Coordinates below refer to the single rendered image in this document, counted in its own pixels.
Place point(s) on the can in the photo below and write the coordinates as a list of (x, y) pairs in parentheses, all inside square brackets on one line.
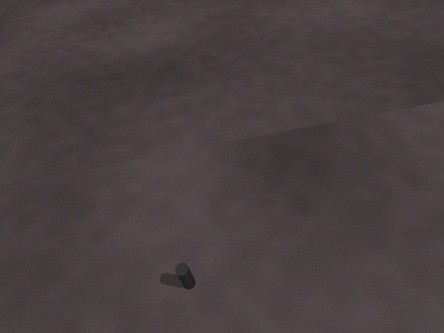
[(185, 276)]

